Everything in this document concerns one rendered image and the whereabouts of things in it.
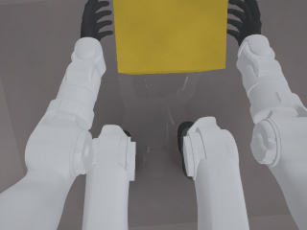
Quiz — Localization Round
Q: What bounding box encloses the right robot foot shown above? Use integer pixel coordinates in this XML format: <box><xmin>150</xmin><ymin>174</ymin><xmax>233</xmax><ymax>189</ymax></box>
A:
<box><xmin>177</xmin><ymin>121</ymin><xmax>194</xmax><ymax>180</ymax></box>

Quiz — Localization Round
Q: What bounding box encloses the right robot hand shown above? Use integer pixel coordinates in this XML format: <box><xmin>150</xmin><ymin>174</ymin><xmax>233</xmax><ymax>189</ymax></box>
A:
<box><xmin>226</xmin><ymin>0</ymin><xmax>262</xmax><ymax>47</ymax></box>

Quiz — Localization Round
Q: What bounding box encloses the carton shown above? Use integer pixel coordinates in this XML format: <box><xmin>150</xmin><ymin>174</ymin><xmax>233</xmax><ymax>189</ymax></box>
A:
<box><xmin>112</xmin><ymin>0</ymin><xmax>228</xmax><ymax>75</ymax></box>

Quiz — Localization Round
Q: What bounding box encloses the robot left upper arm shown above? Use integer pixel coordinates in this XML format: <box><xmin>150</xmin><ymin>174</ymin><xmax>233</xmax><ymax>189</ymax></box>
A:
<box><xmin>0</xmin><ymin>124</ymin><xmax>94</xmax><ymax>230</ymax></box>

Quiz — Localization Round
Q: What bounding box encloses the left robot shin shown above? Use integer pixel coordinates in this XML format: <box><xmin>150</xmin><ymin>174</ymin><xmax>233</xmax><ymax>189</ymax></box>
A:
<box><xmin>91</xmin><ymin>125</ymin><xmax>128</xmax><ymax>166</ymax></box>

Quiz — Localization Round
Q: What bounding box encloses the left robot hand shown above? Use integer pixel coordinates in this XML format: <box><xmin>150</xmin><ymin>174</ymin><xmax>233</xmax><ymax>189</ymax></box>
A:
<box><xmin>81</xmin><ymin>0</ymin><xmax>113</xmax><ymax>42</ymax></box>

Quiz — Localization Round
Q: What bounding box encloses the robot right upper arm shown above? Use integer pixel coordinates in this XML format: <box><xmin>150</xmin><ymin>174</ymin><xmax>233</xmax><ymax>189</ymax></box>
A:
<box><xmin>250</xmin><ymin>117</ymin><xmax>307</xmax><ymax>230</ymax></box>

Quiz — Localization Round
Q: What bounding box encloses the right robot forearm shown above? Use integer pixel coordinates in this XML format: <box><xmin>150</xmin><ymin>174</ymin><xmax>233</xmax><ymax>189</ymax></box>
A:
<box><xmin>236</xmin><ymin>34</ymin><xmax>307</xmax><ymax>124</ymax></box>

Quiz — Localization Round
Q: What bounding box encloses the left robot forearm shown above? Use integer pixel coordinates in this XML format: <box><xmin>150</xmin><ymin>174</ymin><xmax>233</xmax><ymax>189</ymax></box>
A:
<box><xmin>25</xmin><ymin>36</ymin><xmax>106</xmax><ymax>167</ymax></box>

